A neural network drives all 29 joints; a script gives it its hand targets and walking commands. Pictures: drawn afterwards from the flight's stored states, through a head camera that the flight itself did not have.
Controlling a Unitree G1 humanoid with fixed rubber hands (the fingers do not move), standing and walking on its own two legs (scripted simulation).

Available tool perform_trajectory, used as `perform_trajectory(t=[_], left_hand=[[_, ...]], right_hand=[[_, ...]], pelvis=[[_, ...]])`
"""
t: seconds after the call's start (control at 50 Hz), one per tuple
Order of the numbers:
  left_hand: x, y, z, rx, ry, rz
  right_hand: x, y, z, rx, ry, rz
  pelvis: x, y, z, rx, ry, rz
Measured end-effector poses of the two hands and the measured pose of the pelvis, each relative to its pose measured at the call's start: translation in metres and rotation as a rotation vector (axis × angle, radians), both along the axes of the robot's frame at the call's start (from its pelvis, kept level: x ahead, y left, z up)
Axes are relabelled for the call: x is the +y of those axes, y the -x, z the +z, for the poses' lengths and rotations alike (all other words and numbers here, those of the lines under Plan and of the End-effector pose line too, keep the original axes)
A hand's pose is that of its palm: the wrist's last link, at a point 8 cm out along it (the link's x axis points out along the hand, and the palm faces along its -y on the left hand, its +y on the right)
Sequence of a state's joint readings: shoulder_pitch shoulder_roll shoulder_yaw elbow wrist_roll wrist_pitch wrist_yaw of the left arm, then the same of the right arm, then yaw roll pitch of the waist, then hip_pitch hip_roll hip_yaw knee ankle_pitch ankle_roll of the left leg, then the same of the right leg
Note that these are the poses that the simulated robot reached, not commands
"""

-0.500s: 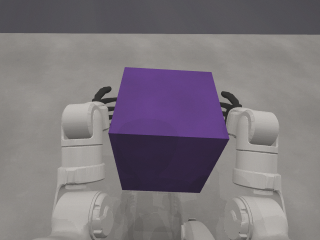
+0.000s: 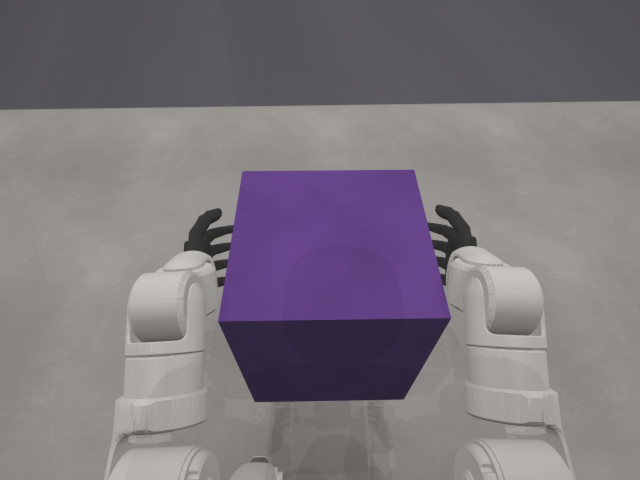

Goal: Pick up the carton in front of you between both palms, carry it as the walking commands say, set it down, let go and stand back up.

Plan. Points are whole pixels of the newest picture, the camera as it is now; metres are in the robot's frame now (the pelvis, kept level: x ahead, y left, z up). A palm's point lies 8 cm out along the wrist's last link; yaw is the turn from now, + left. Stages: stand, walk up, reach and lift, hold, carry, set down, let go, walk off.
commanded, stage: carry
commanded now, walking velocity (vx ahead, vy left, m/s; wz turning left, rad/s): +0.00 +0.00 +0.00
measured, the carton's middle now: (329, 293) +0.36 +0.01 +0.02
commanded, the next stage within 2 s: hold in 1.88 s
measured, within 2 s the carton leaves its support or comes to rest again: neither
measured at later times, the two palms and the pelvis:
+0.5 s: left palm (226, 156) +0.56 +0.17 +0.09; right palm (427, 165) +0.54 -0.13 +0.09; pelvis +0.20 +0.04 -0.01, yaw -2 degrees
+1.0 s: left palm (245, 196) +0.53 +0.15 +0.03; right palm (436, 205) +0.52 -0.15 +0.03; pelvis +0.24 +0.01 -0.01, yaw -2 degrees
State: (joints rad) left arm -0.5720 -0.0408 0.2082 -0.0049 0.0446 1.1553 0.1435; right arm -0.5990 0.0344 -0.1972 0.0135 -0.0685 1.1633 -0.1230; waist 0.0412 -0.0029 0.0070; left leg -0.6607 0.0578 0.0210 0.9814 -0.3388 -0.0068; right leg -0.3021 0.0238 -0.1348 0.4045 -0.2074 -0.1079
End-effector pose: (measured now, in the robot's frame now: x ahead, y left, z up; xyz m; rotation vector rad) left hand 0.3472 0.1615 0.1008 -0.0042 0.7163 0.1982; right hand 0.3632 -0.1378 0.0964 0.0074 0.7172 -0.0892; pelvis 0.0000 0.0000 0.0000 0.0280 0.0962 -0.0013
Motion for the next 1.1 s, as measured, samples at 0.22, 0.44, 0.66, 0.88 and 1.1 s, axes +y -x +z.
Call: perform_trajectory(t=[0.22, 0.44, 0.66, 0.88, 1.1], left_hand=[[0.017, -0.144, 0.016, -0.050, 0.006, -0.078], [0.016, -0.204, -0.012, 0.052, 0.026, -0.121], [0.001, -0.211, -0.026, 0.004, 0.011, -0.090], [-0.009, -0.192, -0.055, -0.029, 0.024, -0.100], [-0.013, -0.174, -0.073, -0.036, -0.022, -0.135]], right_hand=[[0.016, -0.123, 0.021, -0.050, 0.034, -0.052], [0.016, -0.167, -0.005, 0.053, 0.050, -0.099], [0.003, -0.182, -0.024, 0.003, 0.001, -0.078], [-0.007, -0.164, -0.050, -0.030, 0.011, -0.078], [-0.012, -0.146, -0.068, -0.039, 0.055, -0.044]], pelvis=[[0.034, -0.138, -0.020, -0.029, 0.027, -0.023], [0.041, -0.189, -0.005, -0.027, 0.041, -0.045], [0.026, -0.240, -0.010, -0.035, 0.030, -0.038], [0.015, -0.247, -0.014, -0.057, 0.026, -0.036], [0.011, -0.233, -0.012, -0.066, 0.027, -0.037]])
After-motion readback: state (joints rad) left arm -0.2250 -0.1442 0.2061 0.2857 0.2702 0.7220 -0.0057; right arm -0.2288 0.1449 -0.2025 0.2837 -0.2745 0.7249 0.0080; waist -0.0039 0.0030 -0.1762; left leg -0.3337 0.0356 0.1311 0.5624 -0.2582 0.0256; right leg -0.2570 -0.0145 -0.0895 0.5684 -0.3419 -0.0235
